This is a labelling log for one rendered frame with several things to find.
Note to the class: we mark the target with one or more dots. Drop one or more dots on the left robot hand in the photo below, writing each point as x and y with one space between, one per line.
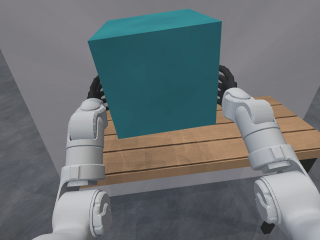
95 91

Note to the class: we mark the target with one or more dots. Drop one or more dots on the robot left upper arm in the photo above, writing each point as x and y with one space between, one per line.
80 215

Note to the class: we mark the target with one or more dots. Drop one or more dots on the robot right forearm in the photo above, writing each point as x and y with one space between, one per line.
265 143

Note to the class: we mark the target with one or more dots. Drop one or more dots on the right robot hand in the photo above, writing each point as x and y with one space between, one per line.
227 82

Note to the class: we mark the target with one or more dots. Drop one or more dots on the carton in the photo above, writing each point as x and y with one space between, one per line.
159 72

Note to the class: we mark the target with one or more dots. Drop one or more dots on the robot left forearm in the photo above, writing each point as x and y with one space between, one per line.
85 143

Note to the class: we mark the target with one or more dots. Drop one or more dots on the robot right upper arm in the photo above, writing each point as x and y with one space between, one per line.
290 201

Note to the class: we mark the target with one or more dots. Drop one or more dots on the table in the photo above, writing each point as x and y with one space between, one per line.
198 150

